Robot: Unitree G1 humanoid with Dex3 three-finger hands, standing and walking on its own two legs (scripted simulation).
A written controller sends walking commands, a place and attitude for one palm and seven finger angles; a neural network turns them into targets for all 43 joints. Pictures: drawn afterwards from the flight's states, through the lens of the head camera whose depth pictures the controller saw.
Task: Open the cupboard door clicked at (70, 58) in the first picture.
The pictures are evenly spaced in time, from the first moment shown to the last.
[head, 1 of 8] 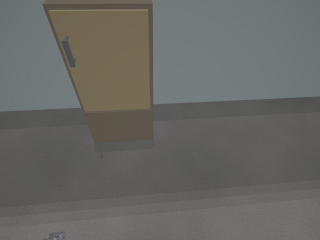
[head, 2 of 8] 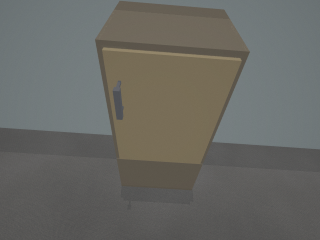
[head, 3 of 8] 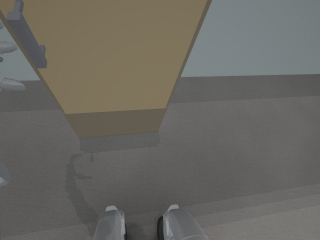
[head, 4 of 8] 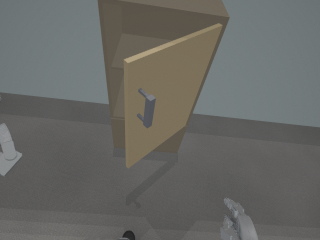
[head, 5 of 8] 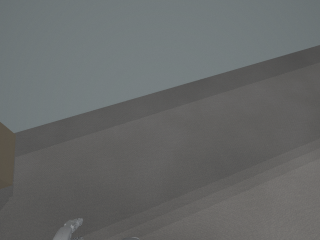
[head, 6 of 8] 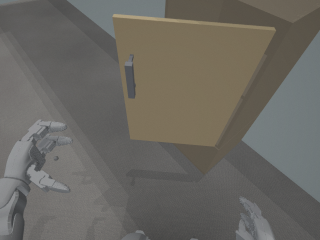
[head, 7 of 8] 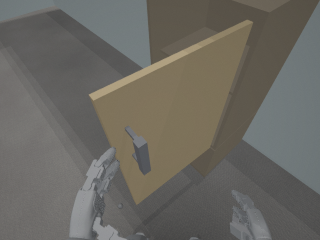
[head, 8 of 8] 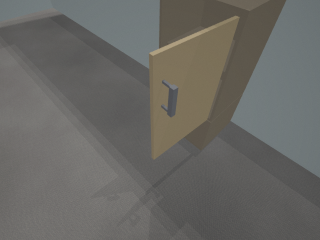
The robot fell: no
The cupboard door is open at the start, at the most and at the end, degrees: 0 86 86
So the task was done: yes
